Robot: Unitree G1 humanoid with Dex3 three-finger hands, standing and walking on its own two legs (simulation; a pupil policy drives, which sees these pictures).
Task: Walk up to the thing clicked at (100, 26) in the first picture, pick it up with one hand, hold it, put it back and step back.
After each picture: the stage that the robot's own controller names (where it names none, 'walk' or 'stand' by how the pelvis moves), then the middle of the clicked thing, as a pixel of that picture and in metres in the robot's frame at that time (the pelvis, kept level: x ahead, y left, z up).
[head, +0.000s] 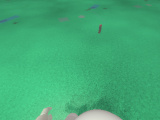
stand; (99, 29) +2.37 -0.26 -0.66
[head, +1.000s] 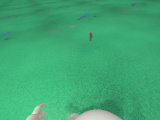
walk; (90, 36) +2.24 +0.12 -0.63
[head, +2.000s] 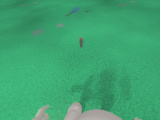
walk; (81, 42) +1.58 +0.31 -0.65
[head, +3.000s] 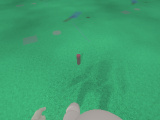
walk; (78, 59) +1.06 +0.26 -0.65
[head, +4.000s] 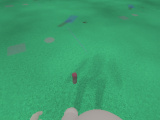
walk; (74, 78) +0.65 +0.19 -0.63
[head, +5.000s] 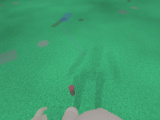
walk; (72, 90) +0.41 +0.21 -0.62
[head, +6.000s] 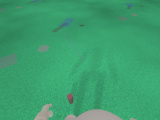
stand; (70, 99) +0.34 +0.21 -0.66
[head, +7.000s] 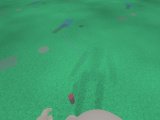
stand; (71, 99) +0.35 +0.21 -0.66
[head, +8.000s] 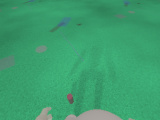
stand; (70, 99) +0.33 +0.22 -0.66
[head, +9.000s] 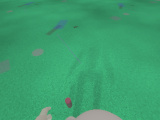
stand; (69, 103) +0.30 +0.23 -0.65
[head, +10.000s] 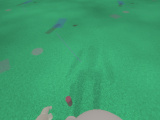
stand; (69, 101) +0.31 +0.23 -0.66
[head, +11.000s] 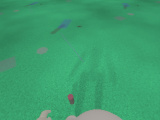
stand; (71, 99) +0.35 +0.22 -0.66
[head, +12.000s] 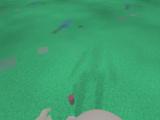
stand; (71, 100) +0.34 +0.21 -0.66
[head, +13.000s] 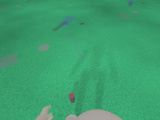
go down; (72, 98) +0.34 +0.20 -0.66
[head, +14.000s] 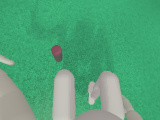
go down; (57, 55) +0.45 +0.22 -0.24
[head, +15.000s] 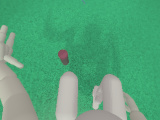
close in; (64, 58) +0.45 +0.21 -0.25
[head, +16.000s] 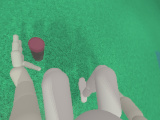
close in; (37, 51) +0.44 +0.26 -0.16
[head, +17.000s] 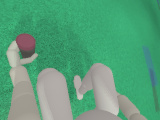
close; (27, 50) +0.44 +0.27 -0.16
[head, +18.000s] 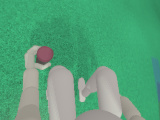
lift; (43, 58) +0.37 +0.25 -0.15
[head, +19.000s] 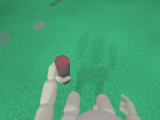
lift; (64, 72) +0.32 +0.17 +0.03
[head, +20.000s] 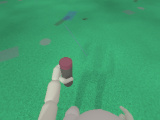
hold; (67, 74) +0.32 +0.16 +0.05
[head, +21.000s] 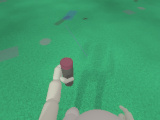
hold; (68, 74) +0.32 +0.16 +0.04
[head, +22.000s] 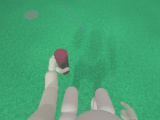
crouch; (63, 64) +0.39 +0.18 -0.02
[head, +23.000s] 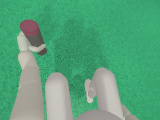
lower; (37, 41) +0.50 +0.26 -0.08
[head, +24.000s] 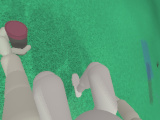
lower; (19, 42) +0.47 +0.28 -0.17
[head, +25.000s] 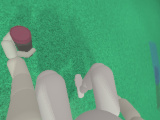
lower; (24, 45) +0.45 +0.28 -0.17
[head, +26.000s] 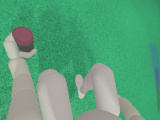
lower; (26, 46) +0.45 +0.28 -0.17
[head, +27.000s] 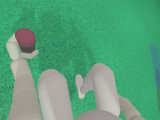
lower; (28, 47) +0.44 +0.27 -0.16
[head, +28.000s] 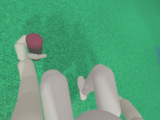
open; (35, 50) +0.44 +0.25 -0.17
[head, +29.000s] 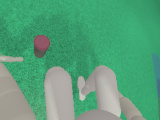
stand; (40, 49) +0.43 +0.25 -0.18
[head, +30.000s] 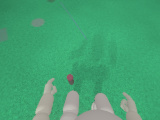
stand; (70, 80) +0.40 +0.19 -0.50
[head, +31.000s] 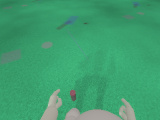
stand; (73, 95) +0.38 +0.18 -0.60
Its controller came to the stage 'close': yes
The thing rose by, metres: 0.69
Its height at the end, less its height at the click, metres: +0.00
